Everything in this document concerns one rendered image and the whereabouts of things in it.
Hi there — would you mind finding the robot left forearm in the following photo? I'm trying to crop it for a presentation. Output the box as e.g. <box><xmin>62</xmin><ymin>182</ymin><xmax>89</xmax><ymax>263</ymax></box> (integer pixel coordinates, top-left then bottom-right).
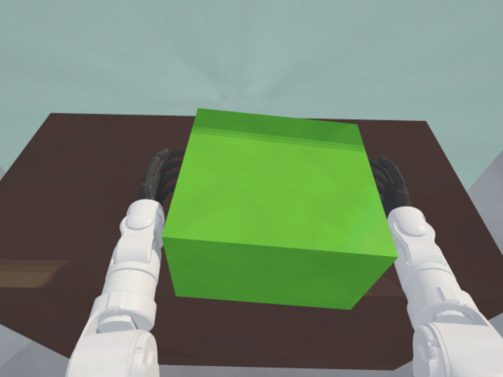
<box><xmin>65</xmin><ymin>199</ymin><xmax>165</xmax><ymax>377</ymax></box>

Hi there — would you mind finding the robot right forearm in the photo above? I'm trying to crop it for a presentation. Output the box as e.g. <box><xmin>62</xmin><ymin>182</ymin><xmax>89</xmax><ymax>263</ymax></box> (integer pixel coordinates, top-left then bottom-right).
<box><xmin>387</xmin><ymin>207</ymin><xmax>503</xmax><ymax>340</ymax></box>

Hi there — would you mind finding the robot left hand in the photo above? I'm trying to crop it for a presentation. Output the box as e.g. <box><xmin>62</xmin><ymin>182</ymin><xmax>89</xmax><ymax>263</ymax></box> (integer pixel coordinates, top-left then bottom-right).
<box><xmin>138</xmin><ymin>148</ymin><xmax>184</xmax><ymax>206</ymax></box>

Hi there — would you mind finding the robot left upper arm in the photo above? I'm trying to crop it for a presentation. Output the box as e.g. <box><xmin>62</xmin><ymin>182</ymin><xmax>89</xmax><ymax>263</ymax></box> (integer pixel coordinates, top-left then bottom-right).
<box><xmin>68</xmin><ymin>329</ymin><xmax>160</xmax><ymax>377</ymax></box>

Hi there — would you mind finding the robot right upper arm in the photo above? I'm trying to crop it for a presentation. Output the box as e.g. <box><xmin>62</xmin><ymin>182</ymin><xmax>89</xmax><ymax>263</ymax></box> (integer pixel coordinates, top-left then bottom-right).
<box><xmin>413</xmin><ymin>322</ymin><xmax>503</xmax><ymax>377</ymax></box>

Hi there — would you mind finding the robot right hand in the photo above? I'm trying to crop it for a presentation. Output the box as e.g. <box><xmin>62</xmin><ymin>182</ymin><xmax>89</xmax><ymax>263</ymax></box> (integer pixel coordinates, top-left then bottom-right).
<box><xmin>369</xmin><ymin>156</ymin><xmax>413</xmax><ymax>217</ymax></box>

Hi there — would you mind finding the pedestal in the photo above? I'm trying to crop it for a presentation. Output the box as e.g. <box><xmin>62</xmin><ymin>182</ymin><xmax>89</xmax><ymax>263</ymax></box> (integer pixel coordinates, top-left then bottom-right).
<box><xmin>0</xmin><ymin>113</ymin><xmax>503</xmax><ymax>371</ymax></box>

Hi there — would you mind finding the carton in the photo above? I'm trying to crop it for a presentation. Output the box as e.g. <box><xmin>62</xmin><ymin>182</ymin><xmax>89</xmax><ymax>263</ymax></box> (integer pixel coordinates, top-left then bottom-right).
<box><xmin>161</xmin><ymin>108</ymin><xmax>398</xmax><ymax>310</ymax></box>

